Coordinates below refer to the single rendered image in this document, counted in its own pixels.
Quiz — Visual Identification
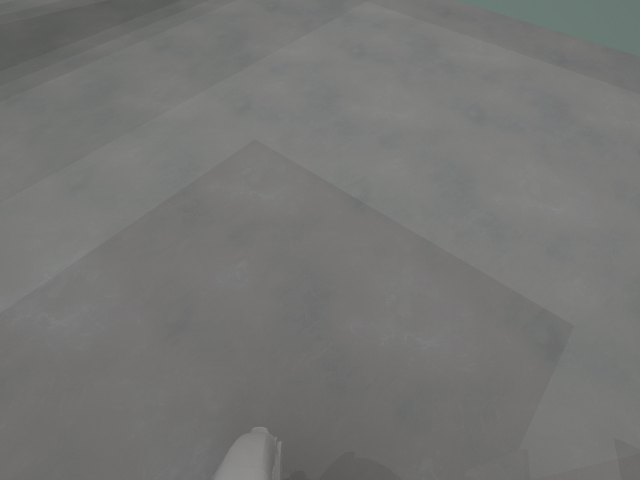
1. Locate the robot left thigh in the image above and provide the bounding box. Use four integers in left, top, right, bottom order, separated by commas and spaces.
212, 432, 282, 480

